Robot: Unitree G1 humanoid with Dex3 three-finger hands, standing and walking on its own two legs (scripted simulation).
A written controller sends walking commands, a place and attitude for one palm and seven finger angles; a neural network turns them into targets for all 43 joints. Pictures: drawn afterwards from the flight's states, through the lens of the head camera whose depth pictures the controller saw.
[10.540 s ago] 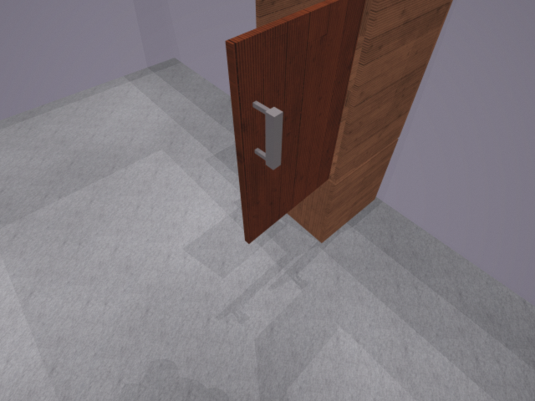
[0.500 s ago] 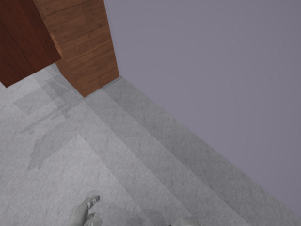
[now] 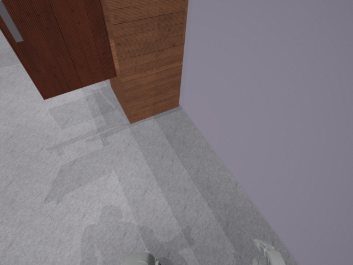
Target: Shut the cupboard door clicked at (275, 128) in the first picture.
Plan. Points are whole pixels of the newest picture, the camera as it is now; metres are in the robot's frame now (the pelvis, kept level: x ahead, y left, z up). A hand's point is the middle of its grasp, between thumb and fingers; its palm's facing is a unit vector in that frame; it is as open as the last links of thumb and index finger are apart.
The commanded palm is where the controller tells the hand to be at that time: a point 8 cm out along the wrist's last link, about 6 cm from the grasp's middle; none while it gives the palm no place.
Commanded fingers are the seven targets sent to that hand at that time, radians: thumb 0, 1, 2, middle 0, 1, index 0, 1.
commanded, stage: walk to a spot facing it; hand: left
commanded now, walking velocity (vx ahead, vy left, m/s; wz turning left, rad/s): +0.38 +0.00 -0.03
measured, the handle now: (7, 18) +0.78 +0.69 +0.07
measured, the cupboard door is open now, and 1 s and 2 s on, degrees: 93 93 93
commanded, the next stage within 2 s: turn to face it in 0.40 s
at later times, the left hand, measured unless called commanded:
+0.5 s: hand (146, 171) +0.38 +0.14 -0.15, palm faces -0.13 -0.97 -0.21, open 7.3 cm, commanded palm none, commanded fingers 0.00 0.90 0.90 -0.20 -0.30 -0.20 -0.30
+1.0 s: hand (141, 180) +0.36 +0.15 -0.17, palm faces +0.21 -0.96 -0.18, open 7.3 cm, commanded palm none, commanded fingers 0.00 0.90 0.90 -0.20 -0.30 -0.20 -0.30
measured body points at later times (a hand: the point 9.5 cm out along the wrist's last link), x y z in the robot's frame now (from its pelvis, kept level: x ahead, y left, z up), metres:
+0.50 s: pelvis +0.22 -0.03 +0.00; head +0.26 -0.05 +0.45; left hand +0.39 +0.19 -0.13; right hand +0.07 -0.23 -0.14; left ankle +0.06 +0.07 -0.72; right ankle +0.31 -0.13 -0.72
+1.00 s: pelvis +0.35 -0.04 +0.01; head +0.38 -0.01 +0.46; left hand +0.35 +0.20 -0.15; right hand +0.49 -0.28 -0.12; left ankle +0.37 +0.06 -0.71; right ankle +0.31 -0.14 -0.72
